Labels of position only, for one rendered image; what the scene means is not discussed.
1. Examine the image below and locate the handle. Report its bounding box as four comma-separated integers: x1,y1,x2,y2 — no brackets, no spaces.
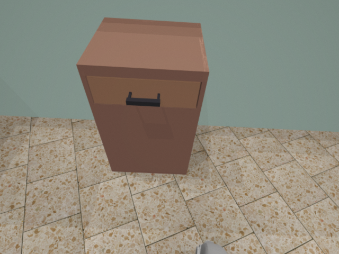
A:
126,92,160,107

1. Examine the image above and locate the cabinet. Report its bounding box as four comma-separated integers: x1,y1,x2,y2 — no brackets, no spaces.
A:
76,17,209,175

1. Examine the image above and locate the robot right thigh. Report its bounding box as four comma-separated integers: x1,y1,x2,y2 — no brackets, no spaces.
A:
195,242,227,254

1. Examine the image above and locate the drawer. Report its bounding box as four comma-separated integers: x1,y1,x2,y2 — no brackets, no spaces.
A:
87,76,201,108

